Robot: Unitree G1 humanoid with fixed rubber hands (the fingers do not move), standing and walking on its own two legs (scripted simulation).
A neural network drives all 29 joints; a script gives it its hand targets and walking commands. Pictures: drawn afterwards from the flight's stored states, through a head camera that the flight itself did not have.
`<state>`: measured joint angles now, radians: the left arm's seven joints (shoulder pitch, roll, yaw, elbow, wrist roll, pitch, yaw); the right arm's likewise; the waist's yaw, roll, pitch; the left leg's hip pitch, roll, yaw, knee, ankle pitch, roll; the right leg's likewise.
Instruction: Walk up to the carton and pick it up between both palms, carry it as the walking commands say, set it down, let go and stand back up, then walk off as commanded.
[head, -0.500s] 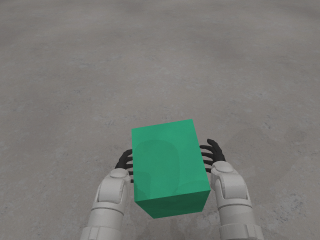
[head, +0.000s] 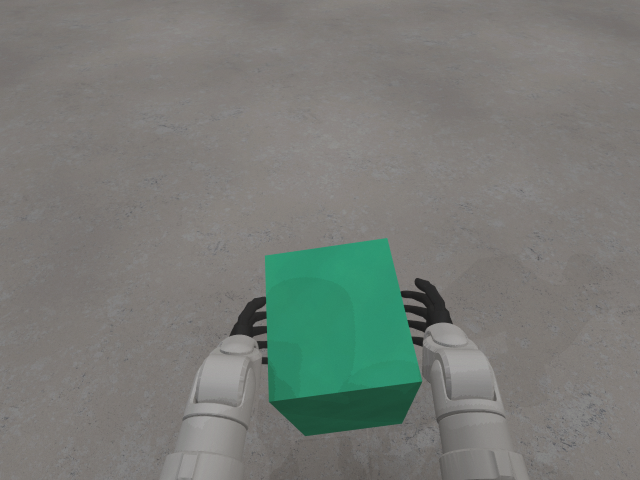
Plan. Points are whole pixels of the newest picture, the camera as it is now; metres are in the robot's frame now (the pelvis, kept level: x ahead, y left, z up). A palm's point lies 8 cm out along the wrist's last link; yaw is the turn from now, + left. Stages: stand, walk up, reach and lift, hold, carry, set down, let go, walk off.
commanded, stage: carry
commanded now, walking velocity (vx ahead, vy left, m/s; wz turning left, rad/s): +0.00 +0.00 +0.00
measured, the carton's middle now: (341, 349) +0.32 -0.01 -0.05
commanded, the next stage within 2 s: hold in 0.44 s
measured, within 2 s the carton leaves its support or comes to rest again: neither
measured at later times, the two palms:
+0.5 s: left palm (243, 348) +0.28 +0.12 +0.02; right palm (439, 335) +0.30 -0.13 +0.03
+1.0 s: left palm (256, 377) +0.24 +0.10 +0.03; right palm (469, 364) +0.25 -0.16 +0.05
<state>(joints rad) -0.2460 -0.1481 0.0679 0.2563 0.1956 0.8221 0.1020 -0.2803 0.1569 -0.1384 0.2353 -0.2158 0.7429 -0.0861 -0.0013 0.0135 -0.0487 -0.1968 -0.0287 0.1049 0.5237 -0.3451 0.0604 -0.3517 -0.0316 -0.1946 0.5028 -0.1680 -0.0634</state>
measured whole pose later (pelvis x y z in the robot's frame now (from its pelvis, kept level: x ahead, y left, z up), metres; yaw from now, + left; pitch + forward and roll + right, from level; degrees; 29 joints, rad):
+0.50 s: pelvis +0.00 +0.00 +0.00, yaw +0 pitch +0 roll +0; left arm -0.24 -0.15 0.06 0.25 0.21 0.81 0.10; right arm -0.28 0.16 -0.14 0.23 -0.22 0.73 -0.08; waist 0.00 0.03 -0.02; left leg -0.16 -0.03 0.11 0.51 -0.34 0.06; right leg -0.33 -0.03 -0.17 0.50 -0.15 -0.06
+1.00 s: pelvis -0.05 -0.02 +0.00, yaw -1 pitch -10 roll +1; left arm -0.37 -0.18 0.20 0.53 0.27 0.71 0.05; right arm -0.38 0.19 -0.27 0.41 -0.26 0.70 -0.10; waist 0.01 0.03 0.03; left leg -0.04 -0.05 -0.01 0.48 -0.28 0.03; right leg -0.19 0.05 -0.01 0.45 -0.10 -0.06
